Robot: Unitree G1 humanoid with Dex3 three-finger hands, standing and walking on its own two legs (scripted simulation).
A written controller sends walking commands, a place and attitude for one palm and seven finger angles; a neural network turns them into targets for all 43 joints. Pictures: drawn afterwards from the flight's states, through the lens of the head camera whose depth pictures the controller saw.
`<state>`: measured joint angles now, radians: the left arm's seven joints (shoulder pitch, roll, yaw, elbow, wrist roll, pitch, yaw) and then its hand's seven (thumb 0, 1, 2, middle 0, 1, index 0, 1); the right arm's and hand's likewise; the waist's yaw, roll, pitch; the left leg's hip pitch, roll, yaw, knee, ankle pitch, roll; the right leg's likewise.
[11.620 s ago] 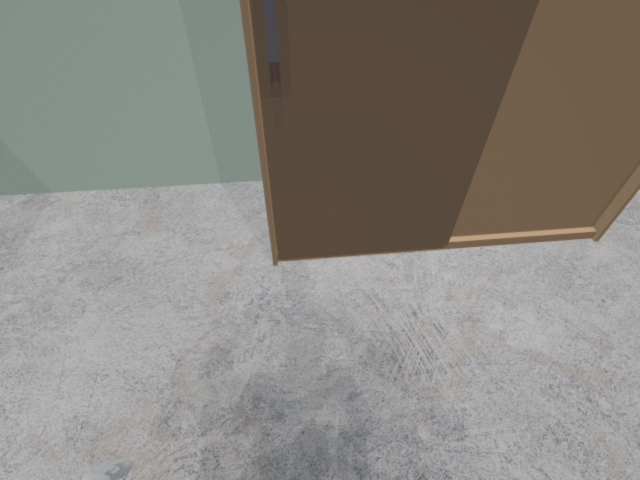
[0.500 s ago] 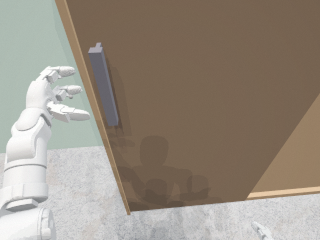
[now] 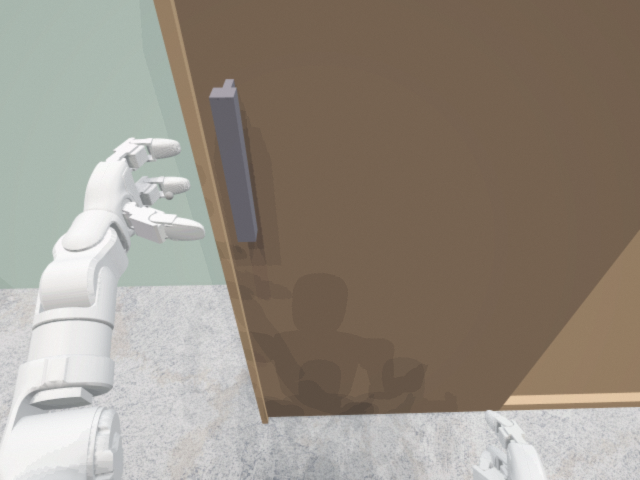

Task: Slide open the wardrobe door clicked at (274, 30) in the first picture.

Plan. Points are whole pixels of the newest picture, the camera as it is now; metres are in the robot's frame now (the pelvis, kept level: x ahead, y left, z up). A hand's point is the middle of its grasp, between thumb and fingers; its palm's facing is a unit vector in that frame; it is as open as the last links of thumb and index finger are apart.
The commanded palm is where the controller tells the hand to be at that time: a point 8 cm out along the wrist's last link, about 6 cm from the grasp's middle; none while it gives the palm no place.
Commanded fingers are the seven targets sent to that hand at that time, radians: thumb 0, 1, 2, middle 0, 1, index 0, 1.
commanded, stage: move the hooked fingers beside the handle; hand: left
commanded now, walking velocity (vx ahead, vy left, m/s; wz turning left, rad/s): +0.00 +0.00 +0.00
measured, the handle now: (239, 166) +0.46 +0.15 +0.19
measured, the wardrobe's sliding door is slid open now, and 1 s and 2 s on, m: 0.00 0.00 0.00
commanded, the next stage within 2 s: feel for the door with the fingertips in 1.14 s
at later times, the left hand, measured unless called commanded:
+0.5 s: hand (164, 188) +0.38 +0.22 +0.20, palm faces +0.19 -0.98 -0.01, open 14.0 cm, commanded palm +0.36 +0.27 +0.20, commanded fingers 0.00 -0.50 0.30 -0.30 -1.20 -0.30 -1.20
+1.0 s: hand (173, 182) +0.39 +0.21 +0.21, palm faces +0.15 -0.99 -0.03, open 14.0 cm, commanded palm +0.36 +0.26 +0.19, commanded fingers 0.00 -0.50 0.30 -0.30 -1.20 -0.30 -1.20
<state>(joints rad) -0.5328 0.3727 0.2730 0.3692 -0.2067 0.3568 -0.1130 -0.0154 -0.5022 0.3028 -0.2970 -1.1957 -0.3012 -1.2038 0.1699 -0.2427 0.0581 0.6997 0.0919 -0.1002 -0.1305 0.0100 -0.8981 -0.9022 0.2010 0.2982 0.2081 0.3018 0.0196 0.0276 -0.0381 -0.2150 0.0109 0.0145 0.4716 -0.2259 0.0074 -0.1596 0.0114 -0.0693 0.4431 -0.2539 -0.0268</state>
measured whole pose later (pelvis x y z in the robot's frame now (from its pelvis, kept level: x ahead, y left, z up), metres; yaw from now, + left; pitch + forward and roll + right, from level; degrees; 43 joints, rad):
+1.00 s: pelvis +0.01 -0.01 +0.00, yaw -1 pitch -1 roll +0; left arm -0.53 0.40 0.30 0.38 -0.20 0.30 -0.13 -0.02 -0.50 0.30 -0.30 -1.20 -0.30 -1.20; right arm 0.22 -0.25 0.04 0.70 0.10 -0.09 -0.13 0.01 -0.90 -0.90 0.20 0.30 0.21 0.30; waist 0.01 0.04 -0.05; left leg -0.22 0.03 0.02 0.47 -0.24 0.00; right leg -0.17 0.03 -0.06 0.45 -0.26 -0.04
